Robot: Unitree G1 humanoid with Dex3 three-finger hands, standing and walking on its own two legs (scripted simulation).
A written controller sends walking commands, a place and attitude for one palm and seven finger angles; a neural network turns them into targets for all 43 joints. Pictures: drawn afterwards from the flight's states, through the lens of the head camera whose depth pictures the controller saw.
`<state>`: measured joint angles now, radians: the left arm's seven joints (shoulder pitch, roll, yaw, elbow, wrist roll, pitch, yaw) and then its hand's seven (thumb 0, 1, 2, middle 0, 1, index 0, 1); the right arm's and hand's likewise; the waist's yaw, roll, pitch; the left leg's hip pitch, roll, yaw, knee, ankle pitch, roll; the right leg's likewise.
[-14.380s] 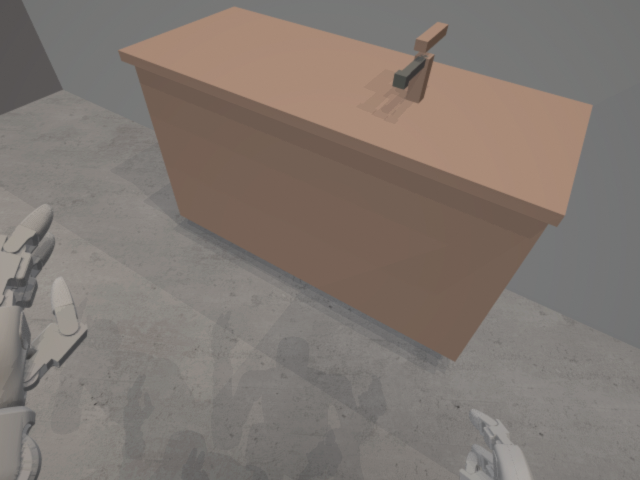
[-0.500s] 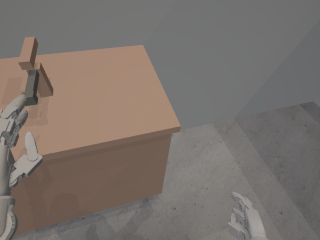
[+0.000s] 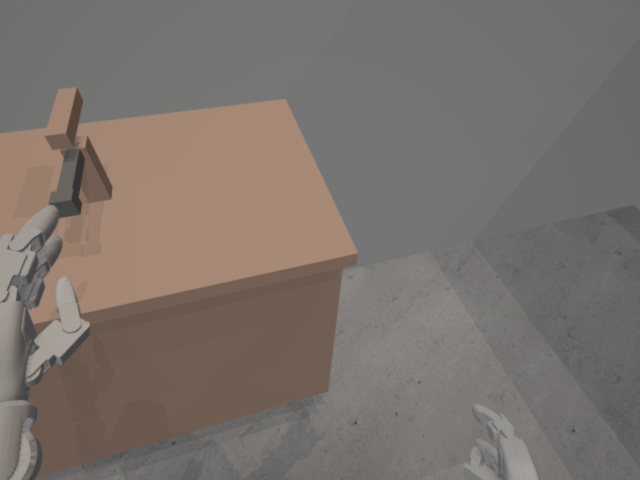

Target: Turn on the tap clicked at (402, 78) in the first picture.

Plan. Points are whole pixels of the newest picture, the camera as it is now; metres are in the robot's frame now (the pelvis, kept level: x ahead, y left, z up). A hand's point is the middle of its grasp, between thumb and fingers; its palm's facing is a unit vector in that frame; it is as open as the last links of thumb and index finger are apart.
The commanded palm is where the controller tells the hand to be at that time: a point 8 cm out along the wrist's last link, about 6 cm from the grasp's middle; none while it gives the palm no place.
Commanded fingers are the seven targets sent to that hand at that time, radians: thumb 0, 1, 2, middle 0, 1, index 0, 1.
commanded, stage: shuffle to correct the standing spot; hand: left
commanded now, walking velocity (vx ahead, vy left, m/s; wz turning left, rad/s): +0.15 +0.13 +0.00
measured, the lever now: (65, 203) +0.42 +0.40 +0.10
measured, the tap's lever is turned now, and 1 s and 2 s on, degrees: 0 0 0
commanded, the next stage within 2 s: come to a stop and stand still in 0.60 s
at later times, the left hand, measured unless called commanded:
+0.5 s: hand (66, 297) +0.24 +0.28 +0.15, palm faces +0.41 -0.83 -0.37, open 7.4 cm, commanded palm +0.19 +0.31 +0.17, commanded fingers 0.00 0.90 0.90 -0.20 -0.30 -0.20 -0.30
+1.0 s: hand (58, 277) +0.27 +0.30 +0.15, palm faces +0.47 -0.82 -0.32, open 7.4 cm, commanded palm +0.21 +0.33 +0.17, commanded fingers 0.00 0.90 0.90 -0.20 -0.30 -0.20 -0.30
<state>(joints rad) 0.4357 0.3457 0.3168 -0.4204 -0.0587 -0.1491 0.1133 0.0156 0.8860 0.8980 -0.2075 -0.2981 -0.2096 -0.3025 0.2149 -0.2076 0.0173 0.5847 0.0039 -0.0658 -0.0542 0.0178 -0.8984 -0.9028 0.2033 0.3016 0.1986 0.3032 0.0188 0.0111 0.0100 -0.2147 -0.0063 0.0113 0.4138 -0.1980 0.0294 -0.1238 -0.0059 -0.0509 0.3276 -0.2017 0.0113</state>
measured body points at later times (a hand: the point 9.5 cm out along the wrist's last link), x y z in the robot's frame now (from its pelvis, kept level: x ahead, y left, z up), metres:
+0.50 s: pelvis +0.04 +0.03 -0.03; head +0.04 +0.04 +0.42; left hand +0.22 +0.32 +0.17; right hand +0.21 -0.20 -0.11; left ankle +0.01 +0.09 -0.75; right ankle -0.02 -0.13 -0.75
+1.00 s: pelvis +0.07 +0.04 -0.01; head +0.08 +0.05 +0.44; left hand +0.24 +0.34 +0.17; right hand +0.25 -0.19 -0.09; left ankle +0.09 +0.18 -0.73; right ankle +0.12 -0.05 -0.75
